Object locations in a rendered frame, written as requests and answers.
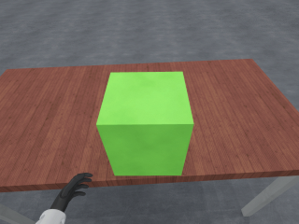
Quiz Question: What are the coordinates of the left robot forearm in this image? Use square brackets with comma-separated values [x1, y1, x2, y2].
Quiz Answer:
[36, 209, 66, 224]

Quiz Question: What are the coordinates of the left robot hand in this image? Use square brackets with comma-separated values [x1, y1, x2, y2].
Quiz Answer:
[50, 173, 93, 212]

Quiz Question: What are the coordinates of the carton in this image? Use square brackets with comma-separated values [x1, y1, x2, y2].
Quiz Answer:
[96, 71, 194, 176]

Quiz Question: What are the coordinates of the table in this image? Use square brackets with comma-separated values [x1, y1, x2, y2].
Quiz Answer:
[0, 59, 299, 224]

